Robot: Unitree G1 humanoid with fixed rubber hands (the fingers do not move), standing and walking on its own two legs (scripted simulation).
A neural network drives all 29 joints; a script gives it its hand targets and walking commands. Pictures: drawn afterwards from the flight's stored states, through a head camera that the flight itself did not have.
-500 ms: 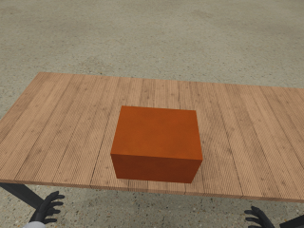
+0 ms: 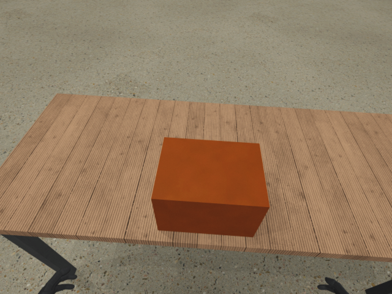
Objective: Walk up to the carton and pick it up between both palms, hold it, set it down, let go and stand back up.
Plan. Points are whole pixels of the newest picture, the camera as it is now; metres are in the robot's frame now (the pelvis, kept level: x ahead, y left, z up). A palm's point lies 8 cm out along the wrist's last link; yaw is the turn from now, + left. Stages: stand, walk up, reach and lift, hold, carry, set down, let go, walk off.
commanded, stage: stand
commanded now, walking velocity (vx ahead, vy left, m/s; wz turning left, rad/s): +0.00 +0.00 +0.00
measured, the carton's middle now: (208, 187) +0.38 -0.02 -0.06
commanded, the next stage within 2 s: none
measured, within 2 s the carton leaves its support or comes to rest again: neither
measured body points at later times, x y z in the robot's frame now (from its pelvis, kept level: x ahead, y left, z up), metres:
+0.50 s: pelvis +0.00 +0.00 +0.00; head +0.00 +0.00 +0.45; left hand +0.10 +0.32 -0.11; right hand +0.11 -0.32 -0.11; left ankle +0.00 +0.12 -0.74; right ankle +0.01 -0.13 -0.74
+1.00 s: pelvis +0.00 +0.00 +0.01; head +0.00 +0.00 +0.45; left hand +0.09 +0.32 -0.11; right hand +0.10 -0.32 -0.11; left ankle +0.00 +0.12 -0.74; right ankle +0.01 -0.13 -0.74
